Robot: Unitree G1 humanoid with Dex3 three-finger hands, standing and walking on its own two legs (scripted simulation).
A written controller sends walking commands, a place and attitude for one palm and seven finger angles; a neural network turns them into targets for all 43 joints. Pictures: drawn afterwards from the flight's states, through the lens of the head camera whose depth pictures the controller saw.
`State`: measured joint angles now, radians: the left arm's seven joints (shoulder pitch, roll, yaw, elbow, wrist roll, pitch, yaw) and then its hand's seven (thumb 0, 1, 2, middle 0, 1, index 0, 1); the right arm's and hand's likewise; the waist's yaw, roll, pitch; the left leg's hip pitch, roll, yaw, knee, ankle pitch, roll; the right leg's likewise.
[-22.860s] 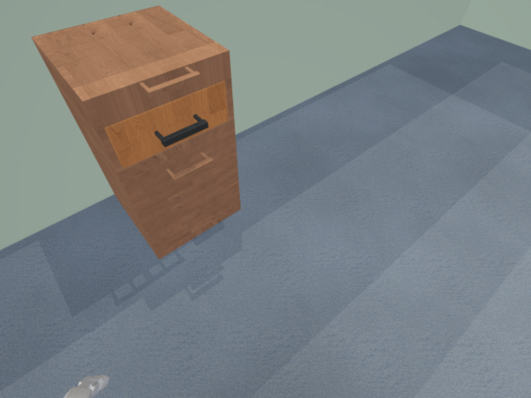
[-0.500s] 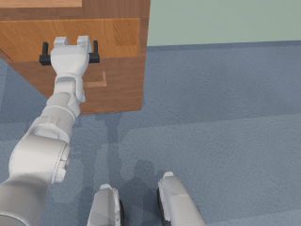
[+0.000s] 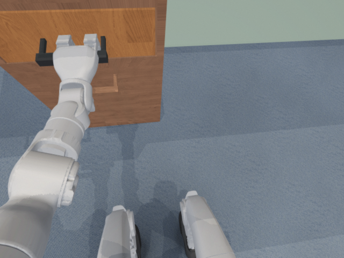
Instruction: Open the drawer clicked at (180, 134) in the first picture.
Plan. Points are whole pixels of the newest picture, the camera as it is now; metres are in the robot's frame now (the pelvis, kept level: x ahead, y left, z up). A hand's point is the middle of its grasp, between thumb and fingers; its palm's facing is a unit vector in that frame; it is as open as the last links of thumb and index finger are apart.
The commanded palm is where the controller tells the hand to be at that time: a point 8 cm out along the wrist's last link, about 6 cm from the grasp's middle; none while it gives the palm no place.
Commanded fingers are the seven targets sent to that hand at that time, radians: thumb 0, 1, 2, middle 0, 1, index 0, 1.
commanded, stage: lower the fingers behind the handle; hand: left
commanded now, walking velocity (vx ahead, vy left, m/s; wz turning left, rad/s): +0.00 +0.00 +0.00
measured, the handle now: (73, 50) +0.60 +0.15 -0.01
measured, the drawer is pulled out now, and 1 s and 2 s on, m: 0.00 0.00 0.03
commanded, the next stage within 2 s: close the thumb around the handle in 0.20 s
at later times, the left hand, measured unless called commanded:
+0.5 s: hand (83, 75) +0.55 +0.14 -0.03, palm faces -0.02 -0.01 -1.00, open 12.8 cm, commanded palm +0.53 +0.13 +0.01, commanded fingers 0.00 0.12 0.56 -0.34 -1.27 -0.34 -1.27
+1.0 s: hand (84, 75) +0.55 +0.14 -0.03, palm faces -0.02 -0.01 -1.00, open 5.5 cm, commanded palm +0.53 +0.13 +0.01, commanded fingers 0.00 0.90 0.90 -0.40 -1.35 -0.40 -1.35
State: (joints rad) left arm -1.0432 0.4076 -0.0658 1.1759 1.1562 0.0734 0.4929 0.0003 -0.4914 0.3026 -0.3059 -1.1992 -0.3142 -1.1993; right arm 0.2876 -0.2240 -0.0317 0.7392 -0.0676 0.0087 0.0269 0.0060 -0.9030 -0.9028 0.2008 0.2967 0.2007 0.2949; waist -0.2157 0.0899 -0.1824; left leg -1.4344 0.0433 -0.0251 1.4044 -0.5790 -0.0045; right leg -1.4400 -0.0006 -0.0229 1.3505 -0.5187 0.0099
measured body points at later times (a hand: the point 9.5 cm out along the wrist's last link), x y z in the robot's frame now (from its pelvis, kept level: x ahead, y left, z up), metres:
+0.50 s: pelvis +0.00 +0.00 +0.00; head +0.19 +0.01 +0.41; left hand +0.55 +0.14 +0.02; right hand -0.01 -0.26 -0.13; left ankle +0.02 +0.12 -0.59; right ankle +0.04 -0.13 -0.59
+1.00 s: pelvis +0.00 +0.00 +0.00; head +0.19 +0.00 +0.41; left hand +0.54 +0.13 +0.03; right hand -0.01 -0.26 -0.13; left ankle +0.02 +0.12 -0.59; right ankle +0.04 -0.13 -0.59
